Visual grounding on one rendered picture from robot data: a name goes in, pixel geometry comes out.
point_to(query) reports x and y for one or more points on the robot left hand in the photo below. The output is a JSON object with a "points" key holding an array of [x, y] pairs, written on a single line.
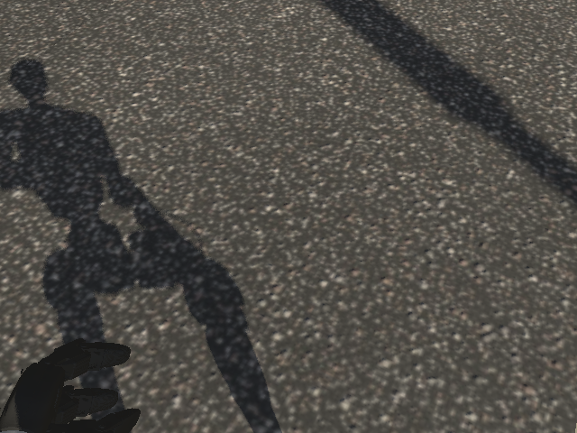
{"points": [[40, 404]]}

